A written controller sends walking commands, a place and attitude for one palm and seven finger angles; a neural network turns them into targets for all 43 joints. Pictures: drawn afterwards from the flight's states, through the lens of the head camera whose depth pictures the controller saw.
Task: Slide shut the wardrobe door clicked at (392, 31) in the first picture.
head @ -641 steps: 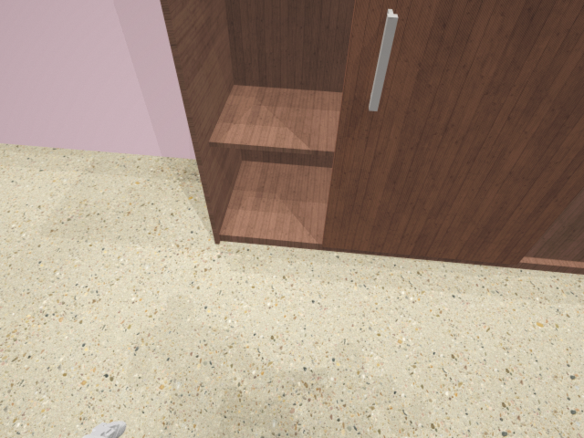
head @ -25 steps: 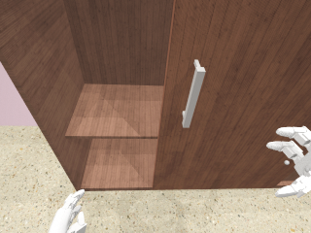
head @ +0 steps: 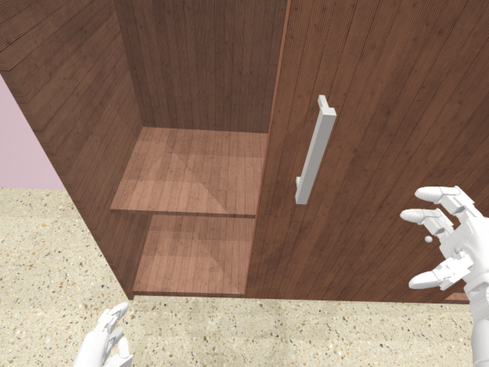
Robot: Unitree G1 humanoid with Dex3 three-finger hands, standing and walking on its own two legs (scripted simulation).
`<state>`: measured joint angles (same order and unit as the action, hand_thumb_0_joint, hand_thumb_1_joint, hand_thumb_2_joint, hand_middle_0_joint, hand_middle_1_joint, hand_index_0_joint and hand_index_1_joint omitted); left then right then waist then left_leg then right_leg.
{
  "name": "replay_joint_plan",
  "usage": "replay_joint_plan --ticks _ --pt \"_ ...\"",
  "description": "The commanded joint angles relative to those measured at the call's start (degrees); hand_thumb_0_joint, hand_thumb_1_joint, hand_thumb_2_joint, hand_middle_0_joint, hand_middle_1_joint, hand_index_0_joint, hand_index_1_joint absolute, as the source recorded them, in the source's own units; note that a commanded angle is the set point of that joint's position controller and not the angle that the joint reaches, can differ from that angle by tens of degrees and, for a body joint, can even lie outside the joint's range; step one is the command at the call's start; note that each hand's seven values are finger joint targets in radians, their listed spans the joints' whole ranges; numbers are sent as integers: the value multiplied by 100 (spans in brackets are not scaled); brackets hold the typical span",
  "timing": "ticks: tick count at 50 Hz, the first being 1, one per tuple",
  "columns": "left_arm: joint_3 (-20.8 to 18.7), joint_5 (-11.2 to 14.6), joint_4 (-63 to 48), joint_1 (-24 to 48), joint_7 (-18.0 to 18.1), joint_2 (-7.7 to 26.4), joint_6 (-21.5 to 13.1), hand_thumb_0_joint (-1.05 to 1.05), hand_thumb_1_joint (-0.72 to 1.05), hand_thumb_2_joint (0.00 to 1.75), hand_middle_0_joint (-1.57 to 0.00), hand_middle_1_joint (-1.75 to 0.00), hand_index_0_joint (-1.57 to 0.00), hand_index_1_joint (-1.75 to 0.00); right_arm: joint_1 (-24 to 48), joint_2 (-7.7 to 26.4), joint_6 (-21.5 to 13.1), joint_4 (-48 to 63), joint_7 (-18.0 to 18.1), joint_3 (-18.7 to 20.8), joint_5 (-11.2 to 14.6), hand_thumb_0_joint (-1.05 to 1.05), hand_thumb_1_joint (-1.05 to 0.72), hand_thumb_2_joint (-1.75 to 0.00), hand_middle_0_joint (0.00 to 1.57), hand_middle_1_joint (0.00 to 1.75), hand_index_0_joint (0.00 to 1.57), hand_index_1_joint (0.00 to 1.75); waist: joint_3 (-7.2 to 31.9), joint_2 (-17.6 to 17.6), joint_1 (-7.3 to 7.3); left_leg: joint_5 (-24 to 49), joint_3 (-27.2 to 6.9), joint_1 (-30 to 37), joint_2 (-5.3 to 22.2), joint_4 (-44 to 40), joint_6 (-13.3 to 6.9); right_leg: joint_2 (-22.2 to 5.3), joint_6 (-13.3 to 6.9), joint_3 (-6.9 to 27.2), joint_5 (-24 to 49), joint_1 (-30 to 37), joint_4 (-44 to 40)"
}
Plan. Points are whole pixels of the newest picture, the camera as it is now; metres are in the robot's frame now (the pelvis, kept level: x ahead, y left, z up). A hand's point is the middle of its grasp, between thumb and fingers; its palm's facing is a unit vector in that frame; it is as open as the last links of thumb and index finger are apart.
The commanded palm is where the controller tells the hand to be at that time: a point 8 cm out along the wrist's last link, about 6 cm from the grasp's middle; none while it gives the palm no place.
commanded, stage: move the hooked fingers beside the handle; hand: right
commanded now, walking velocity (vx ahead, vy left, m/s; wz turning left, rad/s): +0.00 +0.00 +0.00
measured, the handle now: (310, 154) +0.49 -0.09 +0.10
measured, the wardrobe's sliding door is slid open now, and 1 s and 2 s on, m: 0.45 0.45 0.45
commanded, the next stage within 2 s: feel for the door with the fingertips in 1.96 s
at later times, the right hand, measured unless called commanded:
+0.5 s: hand (393, 211) +0.34 -0.20 +0.13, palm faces -0.06 +1.00 -0.02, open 14.0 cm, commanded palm +0.33 -0.25 +0.11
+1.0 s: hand (354, 183) +0.41 -0.16 +0.11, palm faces -0.05 +1.00 -0.02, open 14.0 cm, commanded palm +0.39 -0.21 +0.11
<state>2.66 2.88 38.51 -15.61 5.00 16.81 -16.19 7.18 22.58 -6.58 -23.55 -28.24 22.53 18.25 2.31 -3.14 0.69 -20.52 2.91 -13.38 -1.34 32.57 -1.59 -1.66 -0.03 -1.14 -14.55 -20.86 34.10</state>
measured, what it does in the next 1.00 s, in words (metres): stands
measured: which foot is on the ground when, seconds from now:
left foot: down 0.00-1.00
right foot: down 0.00-1.00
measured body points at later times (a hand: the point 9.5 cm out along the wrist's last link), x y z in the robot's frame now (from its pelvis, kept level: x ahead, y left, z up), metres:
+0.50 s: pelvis -0.01 -0.02 +0.00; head -0.01 -0.01 +0.45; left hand +0.14 +0.22 -0.09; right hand +0.34 -0.25 +0.13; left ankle -0.04 +0.10 -0.73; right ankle +0.04 -0.12 -0.73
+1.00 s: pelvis +0.00 +0.00 +0.00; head +0.02 +0.02 +0.45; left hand +0.07 +0.26 -0.12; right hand +0.40 -0.21 +0.12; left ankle -0.04 +0.10 -0.73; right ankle +0.04 -0.12 -0.73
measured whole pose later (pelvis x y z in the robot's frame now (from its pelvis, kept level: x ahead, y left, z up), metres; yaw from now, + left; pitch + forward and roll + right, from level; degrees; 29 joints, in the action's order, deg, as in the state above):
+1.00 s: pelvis +0.00 +0.00 +0.00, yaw +1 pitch +4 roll +0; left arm 1.5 2.0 40.6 -18.9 2.2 16.3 -8.3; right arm 30.8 16.9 -10.7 -44.1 -12.2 13.9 10.6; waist 2.2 -2.7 4.1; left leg -20.5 2.0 -17.9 -1.1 34.4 -1.5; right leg -1.6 -0.1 -2.1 -14.1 -24.3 34.4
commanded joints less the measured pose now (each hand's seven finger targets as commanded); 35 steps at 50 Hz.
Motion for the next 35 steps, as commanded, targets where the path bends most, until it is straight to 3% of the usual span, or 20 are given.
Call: replay_joint_plan --ticks 1,3,4,6,9,11,14,15,18,21,23,24,25,27,29,31,34,35 --pt "-298 5 -918 469 24 669 -301 0 90 90 -20 -30 -20 -30 1465 1372 -396 1629 225 348 99 0 50 -30 30 120 30 120 1308 -146 -75 2200 -148 -302 113 -514 140 132 -297 192 1315 1409 -265" --pt "-303 -5 -915 454 14 670 -294 0 90 90 -20 -30 -20 -30 1489 1272 -403 1740 330 262 64 0 50 -30 30 120 30 120 1359 -105 -67 2188 -102 -308 91 -492 126 105 -279 226 1405 1495 -301" --pt "-304 -10 -860 433 13 684 -270 0 90 90 -20 -30 -20 -30 1491 1309 -390 1659 397 276 43 0 50 -30 30 120 30 120 1283 32 -51 2172 -86 -306 68 -496 119 85 -275 242 1416 1445 -297" --pt "-287 -8 -882 483 -5 650 -248 0 90 90 -20 -30 -20 -30 1528 962 -365 1708 500 -15 4 0 50 -30 30 120 30 120 1086 0 -21 1976 -51 -450 68 -515 117 79 -251 283 1259 1419 -387" --pt "-289 1 -760 447 24 702 -153 0 90 90 -20 -30 -20 -30 1893 984 -254 1348 649 -99 -78 0 50 -30 30 120 30 120 699 187 66 1546 -39 -651 56 -608 108 59 -228 337 852 1228 -467" --pt "-270 4 -772 473 40 679 -106 0 90 90 -20 -30 -20 -30 2197 834 -221 1279 724 -275 -143 0 50 -30 30 120 30 120 631 26 98 1265 -56 -758 76 -627 91 65 -212 386 591 1214 -542" --pt "-269 -2 -799 486 36 649 -94 0 90 90 -20 -30 -20 -30 2677 739 -323 1540 854 -514 -236 0 50 -30 30 120 30 120 997 -126 112 1209 -55 -761 69 -621 58 50 -189 454 664 1533 -535" --pt "-284 -24 -798 448 27 642 -99 0 90 90 -20 -30 -20 -30 2703 742 -379 1632 907 -482 -275 0 50 -30 30 120 30 120 1281 -204 100 1280 -41 -682 69 -564 48 31 -165 497 797 1712 -524" --pt "-292 -39 -777 426 -15 615 -104 0 90 90 -20 -30 -20 -30 2793 527 -498 1719 1029 -655 -306 0 50 -30 30 120 30 120 1594 -253 100 1390 -11 -702 62 -517 40 -19 -99 605 1095 2080 -528" --pt "-275 -31 -641 381 -21 650 14 0 90 90 -20 -30 -20 -30 2934 628 -410 964 1159 -522 -312 0 50 -30 30 120 30 120 1026 316 135 1235 -13 -750 53 -600 63 -7 -125 553 685 1519 -600" --pt "-265 -16 -650 406 -44 638 91 0 90 90 -20 -30 -20 -30 2953 518 -322 650 1221 -592 -362 0 50 -30 30 120 30 120 840 182 104 1097 -35 -812 74 -623 50 23 -124 497 485 1348 -650" --pt "-258 -19 -625 376 -57 656 136 0 90 90 -20 -30 -20 -30 2968 661 -278 428 1267 -508 -436 0 50 -30 30 120 30 120 775 175 56 1024 -51 -777 71 -641 28 42 -124 481 413 1227 -642" --pt "-239 -10 -659 391 -73 619 167 0 90 90 -20 -30 -20 -30 3129 441 -260 382 1284 -738 -475 0 50 -30 30 120 30 120 685 17 105 972 -47 -838 92 -627 27 50 -115 476 344 1187 -666" --pt "-263 -21 -677 330 -88 631 212 0 90 90 -20 -30 -20 -30 3391 531 -283 281 1341 -681 -511 0 50 -30 30 120 30 120 838 142 113 985 -68 -843 84 -614 26 45 -132 472 353 1227 -616" --pt "-282 -44 -700 270 -112 647 251 0 90 90 -20 -30 -20 -30 3453 726 -398 400 1383 -545 -549 0 50 -30 30 120 30 120 1232 90 61 1199 -94 -683 65 -562 10 63 -142 425 648 1357 -514" --pt "-289 -53 -710 228 -123 616 260 0 90 90 -20 -30 -20 -30 3824 656 -551 595 1402 -617 -524 0 50 -30 30 120 30 120 1545 -106 134 1406 -108 -654 68 -506 13 63 -129 429 895 1618 -439" --pt "-298 -50 -584 133 -115 634 276 0 90 90 -20 -30 -20 -30 4280 563 -700 337 1416 -782 -488 0 50 -30 30 120 30 120 1420 204 278 1435 -138 -757 39 -555 50 59 -160 399 857 1544 -367" --pt "-310 -49 -537 85 -113 652 299 0 90 90 -20 -30 -20 -30 4280 712 -726 158 1437 -615 -489 0 50 -30 30 120 30 120 1353 246 272 1389 -151 -736 39 -551 51 66 -167 376 737 1414 -370"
